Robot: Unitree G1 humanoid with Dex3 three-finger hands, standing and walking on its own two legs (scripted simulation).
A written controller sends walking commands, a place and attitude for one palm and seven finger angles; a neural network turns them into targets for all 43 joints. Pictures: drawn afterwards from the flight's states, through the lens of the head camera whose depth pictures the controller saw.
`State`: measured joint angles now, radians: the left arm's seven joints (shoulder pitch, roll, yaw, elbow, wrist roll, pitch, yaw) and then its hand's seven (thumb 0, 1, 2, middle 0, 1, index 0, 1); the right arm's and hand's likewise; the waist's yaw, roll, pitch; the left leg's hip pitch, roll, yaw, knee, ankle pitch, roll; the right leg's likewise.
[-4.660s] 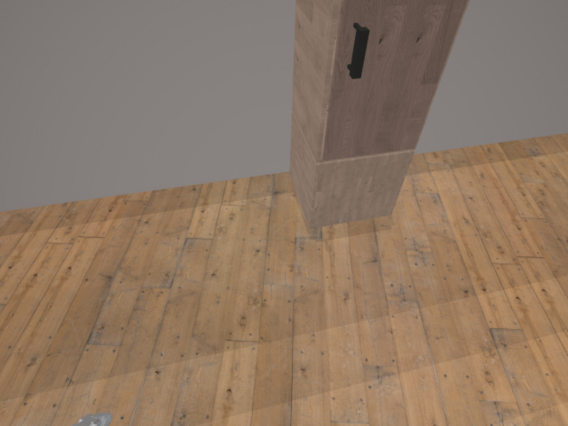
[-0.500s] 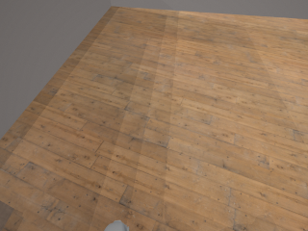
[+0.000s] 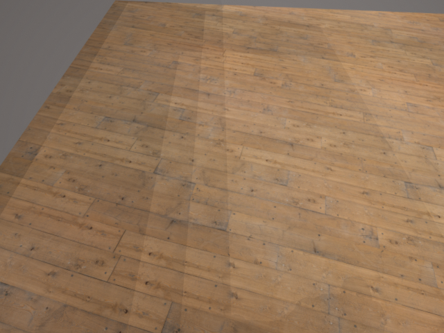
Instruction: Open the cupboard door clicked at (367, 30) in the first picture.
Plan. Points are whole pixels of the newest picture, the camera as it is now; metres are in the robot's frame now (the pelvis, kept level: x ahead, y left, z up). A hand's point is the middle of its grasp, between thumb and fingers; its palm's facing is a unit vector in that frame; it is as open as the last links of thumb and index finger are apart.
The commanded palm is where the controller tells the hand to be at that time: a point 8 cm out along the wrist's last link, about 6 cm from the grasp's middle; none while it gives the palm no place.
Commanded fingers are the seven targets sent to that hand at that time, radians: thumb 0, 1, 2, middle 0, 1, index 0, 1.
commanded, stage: turn to face it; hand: left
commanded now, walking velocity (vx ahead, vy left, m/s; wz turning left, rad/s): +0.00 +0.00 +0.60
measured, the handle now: out of the picture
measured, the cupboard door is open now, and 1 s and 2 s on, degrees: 0 0 0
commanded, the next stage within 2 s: none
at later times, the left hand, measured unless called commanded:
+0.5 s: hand out of the picture +0.05 +0.24 -0.19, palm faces +0.31 -0.92 -0.24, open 7.4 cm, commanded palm none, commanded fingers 0.00 0.90 0.90 -0.20 -0.30 -0.20 -0.30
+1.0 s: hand out of the picture -0.03 +0.15 -0.15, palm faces +0.58 -0.77 -0.28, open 7.4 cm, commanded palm none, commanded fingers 0.00 0.90 0.90 -0.20 -0.30 -0.20 -0.30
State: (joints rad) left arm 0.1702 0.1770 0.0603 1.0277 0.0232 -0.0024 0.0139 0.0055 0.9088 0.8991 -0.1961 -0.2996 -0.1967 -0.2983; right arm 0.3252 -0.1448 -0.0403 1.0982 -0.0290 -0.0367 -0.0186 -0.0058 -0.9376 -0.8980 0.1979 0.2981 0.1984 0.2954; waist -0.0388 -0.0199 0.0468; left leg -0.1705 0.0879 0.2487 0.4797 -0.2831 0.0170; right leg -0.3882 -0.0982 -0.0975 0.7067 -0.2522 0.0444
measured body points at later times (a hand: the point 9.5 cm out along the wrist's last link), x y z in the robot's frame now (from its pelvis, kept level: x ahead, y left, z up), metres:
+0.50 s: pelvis +0.02 +0.01 -0.02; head +0.04 +0.04 +0.43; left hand +0.04 +0.29 -0.17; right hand +0.16 -0.23 -0.14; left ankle +0.03 +0.12 -0.74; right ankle +0.03 -0.13 -0.68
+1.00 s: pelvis +0.03 -0.04 +0.00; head +0.07 -0.05 +0.45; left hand -0.06 +0.19 -0.13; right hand +0.25 -0.21 -0.15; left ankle -0.06 +0.08 -0.66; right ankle +0.08 -0.13 -0.74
